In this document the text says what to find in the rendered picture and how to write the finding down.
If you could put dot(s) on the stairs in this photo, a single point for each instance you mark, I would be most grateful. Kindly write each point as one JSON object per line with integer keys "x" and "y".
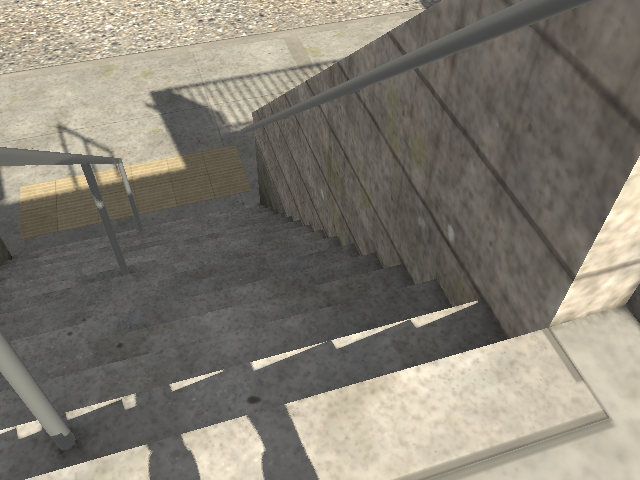
{"x": 222, "y": 315}

